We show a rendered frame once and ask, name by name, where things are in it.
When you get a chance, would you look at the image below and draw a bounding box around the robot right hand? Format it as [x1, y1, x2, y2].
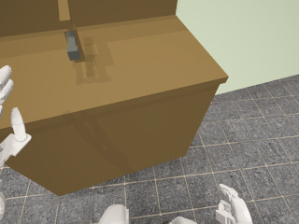
[216, 184, 252, 224]

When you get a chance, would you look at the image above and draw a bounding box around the tap lever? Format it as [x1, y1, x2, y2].
[66, 31, 80, 61]

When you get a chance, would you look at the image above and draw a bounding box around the robot left hand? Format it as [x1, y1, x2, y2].
[0, 65, 32, 168]

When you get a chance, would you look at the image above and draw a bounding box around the robot left thigh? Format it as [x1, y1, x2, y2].
[98, 204, 129, 224]

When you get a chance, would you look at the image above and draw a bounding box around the counter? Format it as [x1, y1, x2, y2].
[0, 0, 229, 197]

